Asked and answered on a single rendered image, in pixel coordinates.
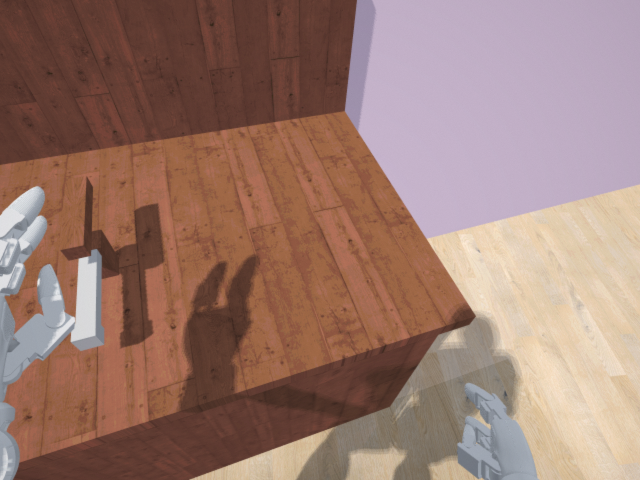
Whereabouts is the robot left forearm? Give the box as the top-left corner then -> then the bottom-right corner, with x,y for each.
0,402 -> 20,480

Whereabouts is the counter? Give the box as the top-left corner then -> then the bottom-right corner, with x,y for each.
0,0 -> 476,480

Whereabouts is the right robot hand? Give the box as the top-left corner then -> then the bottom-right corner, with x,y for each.
457,383 -> 537,480

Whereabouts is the left robot hand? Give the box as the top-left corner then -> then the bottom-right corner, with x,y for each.
0,186 -> 75,402

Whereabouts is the tap lever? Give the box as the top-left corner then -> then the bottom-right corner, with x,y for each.
71,249 -> 104,351

